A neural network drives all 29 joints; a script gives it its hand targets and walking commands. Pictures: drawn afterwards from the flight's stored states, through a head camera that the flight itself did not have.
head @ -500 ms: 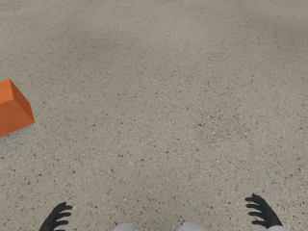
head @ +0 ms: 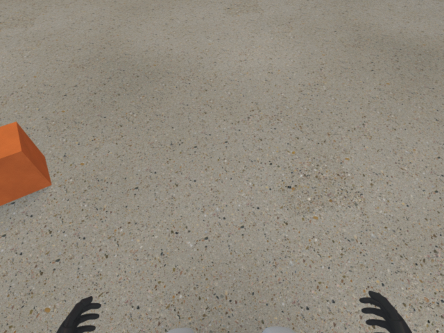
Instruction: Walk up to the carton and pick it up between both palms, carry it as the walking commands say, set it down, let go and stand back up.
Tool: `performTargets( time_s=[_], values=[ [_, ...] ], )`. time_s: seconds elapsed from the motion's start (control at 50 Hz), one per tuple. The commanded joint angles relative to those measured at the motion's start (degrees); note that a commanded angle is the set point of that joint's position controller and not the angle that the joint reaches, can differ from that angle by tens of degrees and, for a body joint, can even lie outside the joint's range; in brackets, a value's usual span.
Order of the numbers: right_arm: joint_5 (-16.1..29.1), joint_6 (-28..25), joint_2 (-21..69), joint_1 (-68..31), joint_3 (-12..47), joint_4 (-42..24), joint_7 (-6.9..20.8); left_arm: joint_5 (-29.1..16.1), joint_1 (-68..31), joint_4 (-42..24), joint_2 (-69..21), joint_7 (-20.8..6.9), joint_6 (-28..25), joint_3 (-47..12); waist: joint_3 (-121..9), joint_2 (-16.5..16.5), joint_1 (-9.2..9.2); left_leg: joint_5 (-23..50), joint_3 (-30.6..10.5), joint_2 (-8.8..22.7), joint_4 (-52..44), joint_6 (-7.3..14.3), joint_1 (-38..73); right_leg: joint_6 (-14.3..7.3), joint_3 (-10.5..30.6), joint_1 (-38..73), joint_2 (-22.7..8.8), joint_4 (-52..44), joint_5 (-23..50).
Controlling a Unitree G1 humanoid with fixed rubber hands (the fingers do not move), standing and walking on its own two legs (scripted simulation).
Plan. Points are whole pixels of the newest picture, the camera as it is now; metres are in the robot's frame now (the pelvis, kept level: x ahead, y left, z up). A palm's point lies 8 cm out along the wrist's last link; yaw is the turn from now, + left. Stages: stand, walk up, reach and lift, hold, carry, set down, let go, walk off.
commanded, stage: stand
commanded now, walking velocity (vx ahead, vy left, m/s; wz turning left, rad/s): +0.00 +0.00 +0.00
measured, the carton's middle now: (7, 164) +0.97 +1.14 -0.60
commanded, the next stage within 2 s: walk up in 0.54 s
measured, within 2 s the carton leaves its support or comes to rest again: neither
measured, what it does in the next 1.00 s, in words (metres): steps on the spot: left foot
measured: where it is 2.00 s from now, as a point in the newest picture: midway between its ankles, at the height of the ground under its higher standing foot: outside the picture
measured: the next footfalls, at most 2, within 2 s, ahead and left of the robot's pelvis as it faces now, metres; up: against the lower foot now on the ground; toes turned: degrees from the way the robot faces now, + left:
left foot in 0.96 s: +0.09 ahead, +0.18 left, +0.00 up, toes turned +17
right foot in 1.22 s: +0.17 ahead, +0.01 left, +0.00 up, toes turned +17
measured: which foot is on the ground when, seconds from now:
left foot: down 0.00-0.78, up 0.80-0.94, down 0.96-1.00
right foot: down 0.00-0.96, up 0.98-1.00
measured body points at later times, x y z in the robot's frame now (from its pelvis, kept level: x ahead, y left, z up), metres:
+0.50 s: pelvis -0.01 +0.00 +0.02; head +0.01 +0.00 +0.47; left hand +0.12 +0.30 -0.09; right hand +0.11 -0.30 -0.09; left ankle +0.00 +0.13 -0.70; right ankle -0.01 -0.11 -0.70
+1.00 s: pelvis +0.00 +0.05 +0.01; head +0.00 +0.07 +0.46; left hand +0.04 +0.44 -0.07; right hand +0.20 -0.26 -0.06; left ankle +0.05 +0.17 -0.70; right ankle -0.01 -0.11 -0.69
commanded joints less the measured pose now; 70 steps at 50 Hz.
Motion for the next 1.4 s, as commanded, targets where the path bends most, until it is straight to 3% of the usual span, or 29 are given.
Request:
performTargets(
  time_s=[0.0, 0.12, 0.36, 0.46, 0.56, 0.64, 0.7, 0.72, 0.76, 0.78, 0.84, 0.9, 0.92, 0.94, 0.96, 0.98, 1.02, 1.06, 1.1, 1.16, 1.18, 1.2, 1.22, 1.24, 1.26, 1.28, 1.32, 1.34, 1.38],
  values=[
    [0.55, -0.63, -10.84, -3.63, -2.72, -3.12, -0.30, 0.03, -0.93, -2.53, 12.22, 0.31, -1.20, 2.49, -7.73, 0.78, -0.20, 21.63, -5.12, 3.93, -7.90, 5.70, 2.80, -4.82, 8.09, 1.23, -5.68, -12.03, 23.52],
    [0.53, -0.38, -11.43, -3.08, -2.26, -1.14, -0.40, 0.50, -2.72, -0.84, 11.31, 0.37, -1.14, 2.11, -6.86, -2.90, -0.52, 21.19, -4.89, 4.06, -9.40, 5.60, 4.57, -4.46, 7.73, 1.86, -5.56, -13.46, 23.51],
    [0.12, -0.34, -10.87, -5.29, -1.80, 2.91, -0.18, 0.38, -5.43, 3.71, 11.48, -0.02, -0.40, 1.48, -5.40, -1.51, -1.17, 15.83, -4.16, 4.27, -16.08, 4.96, 7.11, -3.50, 7.49, 2.28, -5.39, -19.13, 16.73],
    [0.32, -0.50, -11.39, -6.27, -1.59, 4.60, -0.06, -0.43, -4.71, 5.26, 11.94, -0.19, -0.43, 1.64, -6.73, 2.28, 0.07, 18.66, -4.40, 5.11, -19.22, 5.01, 8.01, -3.26, 6.94, 5.73, -5.37, -20.50, 19.68],
    [0.46, -0.59, -10.41, -6.72, -1.20, 6.07, -0.08, 0.03, -6.96, 5.94, 10.54, -0.37, -0.43, 0.90, -6.72, -2.90, -0.74, 20.59, -4.07, 5.47, -21.41, 4.19, 10.54, -2.44, 7.70, 6.96, -5.90, -23.61, 22.47],
    [0.61, -0.34, -10.88, -6.91, -1.40, 7.01, 0.09, -0.53, -5.56, 7.03, 9.77, -0.52, -0.44, 0.53, -7.43, 2.35, -0.54, 21.81, -3.32, 5.71, -22.93, 4.00, 11.03, -2.30, 7.11, 8.90, -6.12, -25.09, 23.88],
    [0.77, -0.52, -10.09, -6.02, -0.99, 8.41, -0.13, -0.68, -5.90, 7.91, 10.79, -0.61, -0.07, 0.57, -5.49, -0.74, 0.30, 19.87, -3.96, 6.00, -24.75, 3.56, 10.28, -2.17, 6.64, 9.45, -6.11, -25.90, 22.52],
    [-2.04, 1.55, -17.08, -7.15, -4.65, -0.74, 3.29, -0.40, 1.96, 4.25, 21.00, -0.46, -1.28, 6.21, -7.01, 0.08, 3.85, 13.48, -10.57, 3.68, -16.76, 6.29, -6.91, -4.49, 4.58, 24.63, -7.03, -21.19, 9.68],
    [-2.67, 3.15, -13.07, -10.73, -3.19, -5.06, 5.91, -0.13, 8.53, 4.75, 24.28, 0.72, -2.01, 7.84, -5.03, -10.42, 6.21, -0.94, -2.13, 2.05, 1.50, 3.46, -23.90, -12.88, 21.62, 30.18, -26.96, -35.37, -0.27],
    [-3.21, 3.43, -14.92, -13.87, -4.43, -5.92, 6.28, 0.28, 6.12, 2.70, 23.12, 0.72, -2.59, 7.39, -3.76, -4.01, 5.88, -1.20, -5.99, 5.86, 7.34, 2.28, -22.08, -15.41, 22.40, 23.86, -30.80, -35.01, 3.87],
    [-2.34, 2.76, -15.06, -8.38, -6.67, -6.72, 8.70, 0.58, 0.80, -2.25, 21.27, 0.47, -3.66, 8.04, -2.01, -5.41, 2.10, 0.06, -5.35, 9.85, 2.61, 0.79, -18.78, -14.87, 12.49, 16.58, -27.49, -33.23, 1.03],
    [-0.85, 2.68, -14.04, -1.16, -7.71, -4.58, 10.14, 1.93, -3.96, -3.69, 22.68, -0.21, -3.91, 7.86, -4.55, -10.73, -2.74, 0.59, -0.54, 7.41, -6.79, 1.53, 1.36, -13.15, 1.01, 2.40, -22.91, -28.33, 0.26],
    [-1.36, 2.00, -16.17, 7.17, -8.18, -1.92, 9.79, 2.00, -6.99, -5.63, 20.06, -0.35, -3.52, 6.65, -8.20, -2.95, -6.62, 2.41, -0.25, 3.68, -11.49, 3.37, 14.29, -8.69, -5.77, -6.16, -18.07, -16.52, -3.32],
    [-1.87, 1.95, -20.71, 14.97, -10.03, 2.15, 8.77, 1.84, -7.42, -5.72, 14.00, -0.40, -3.13, 5.28, -7.78, 16.65, -10.90, -8.76, -11.56, 3.93, -19.73, 7.77, 25.57, -4.75, -10.93, -20.91, -8.83, 7.86, -8.27],
    [-2.09, 1.75, -25.14, 14.44, -10.13, -0.70, 7.63, 1.35, -9.53, -8.53, 9.91, -0.31, -2.87, 3.64, -4.13, 32.21, -11.93, -22.99, -37.36, 12.85, -36.51, 13.77, 21.21, -1.28, -7.20, -33.84, 0.85, 22.09, -17.47],
    [-0.96, 1.59, -23.97, 6.21, -8.52, -3.62, 7.55, 1.05, -9.36, -7.47, 14.98, 0.07, -3.17, 4.76, -1.07, 16.59, -8.12, -23.43, -41.30, 15.72, -39.85, 17.64, 12.75, -1.01, 1.10, -28.21, -1.85, 20.09, -10.30],
    [0.22, 1.85, -22.04, 1.27, -8.22, -6.61, 6.94, -0.16, -0.43, -4.52, 19.29, -0.96, -3.32, 5.24, -0.97, 6.77, -2.83, -15.92, -31.74, 14.70, -34.89, 16.51, 10.66, -1.30, 0.59, -20.14, -6.91, 14.54, -2.28],
    [-0.51, 1.82, -19.77, -0.80, -7.44, -8.20, 6.95, -0.73, 2.82, -1.48, 18.68, -1.39, -3.38, 5.14, -3.05, 8.71, -1.08, -8.83, -22.34, 10.44, -32.51, 15.43, 5.56, -0.32, -2.33, -12.18, -5.41, 6.81, -3.39],
    [-1.00, 1.48, -20.10, 1.01, -7.24, -9.11, 7.35, -0.12, 3.85, -1.09, 19.77, -1.25, -3.48, 5.26, -2.48, 10.61, -1.45, -12.74, -26.51, 12.66, -34.26, 16.76, -1.98, -0.50, -2.43, -5.80, -3.88, 3.02, -4.23],
    [-1.34, 2.04, -19.14, -1.64, -7.63, -12.18, 7.66, 0.12, 11.31, 0.18, 20.70, -1.65, -3.31, 6.72, -4.66, 10.18, 1.35, -15.43, -22.35, 8.41, -33.45, 12.09, -10.91, -1.54, -3.94, 8.11, -1.10, -4.50, -0.20],
    [-1.68, 2.27, -18.90, -4.33, -7.41, -12.59, 7.83, 0.31, 15.17, 1.46, 21.17, -1.38, -3.61, 7.29, -4.60, 9.09, 4.25, -15.52, -18.46, 6.36, -31.07, 9.31, -17.08, -2.68, -4.86, 17.41, -0.34, -12.50, 2.84],
    [-1.71, 2.54, -16.28, -4.01, -6.60, -13.16, 7.74, 0.68, 21.16, 1.59, 22.33, -0.91, -3.71, 8.13, -5.06, 2.50, 7.51, -15.43, -12.63, 0.40, -20.88, 5.04, -25.71, -3.45, -1.27, 27.81, -1.56, -20.41, -0.02],
    [-1.60, 2.30, -9.73, -2.71, -4.96, -14.62, 7.43, 1.25, 22.49, 0.46, 27.92, 0.03, -3.85, 9.60, -5.38, -18.60, 9.13, -10.49, -5.49, -8.47, -1.18, 0.51, -32.13, -6.80, 23.14, 27.34, -17.78, -35.71, -23.12],
    [-1.87, 2.59, -12.64, -4.14, -6.05, -14.17, 6.79, 1.70, 12.22, -2.72, 30.08, 0.69, -4.12, 9.39, 0.54, -14.42, 5.12, -1.39, -9.48, -4.04, 14.78, 0.80, -33.01, -9.69, 41.94, 14.14, -31.72, -44.15, -32.45],
    [-1.58, 2.04, -18.16, -2.44, -7.43, -12.12, 6.62, 1.94, 3.84, -5.96, 28.33, 0.50, -4.79, 8.70, 2.41, -6.16, 1.50, 2.52, -11.83, 0.13, 16.30, 1.31, -27.86, -11.96, 37.73, 8.61, -30.72, -41.30, -29.13],
    [-1.43, 1.63, -18.89, 1.33, -8.17, -9.78, 7.38, 1.33, 2.82, -6.62, 23.94, 0.32, -5.51, 7.35, 2.83, -2.64, -0.57, 4.86, -10.99, 1.67, 16.10, 1.05, -24.13, -11.51, 28.75, 7.87, -26.73, -38.65, -23.64],
    [-1.09, 0.73, -17.45, 1.83, -8.02, -8.91, 7.98, 0.81, 7.04, -6.14, 22.05, 0.14, -6.31, 7.06, -0.69, -5.28, 0.76, 4.96, -8.57, 2.90, 9.40, 0.47, -23.40, -11.16, 16.99, 13.21, -21.29, -34.90, -12.81],
    [-0.89, 0.59, -17.96, 1.80, -8.43, -8.12, 8.35, 0.78, 7.95, -5.34, 22.25, -0.33, -6.03, 7.60, -1.90, -8.88, 1.39, 4.39, -6.03, 2.77, 8.02, -0.27, -20.42, -11.58, 13.65, 12.16, -20.98, -35.18, -12.50],
    [-0.58, 0.50, -17.29, -2.35, -8.23, -9.07, 9.02, 1.51, 7.98, -5.49, 24.24, -1.07, -5.97, 8.39, 0.06, -9.21, 2.40, 2.38, -4.88, 4.70, 3.29, -0.52, -19.01, -13.44, 10.88, 9.17, -24.44, -35.55, -11.00]
  ],
)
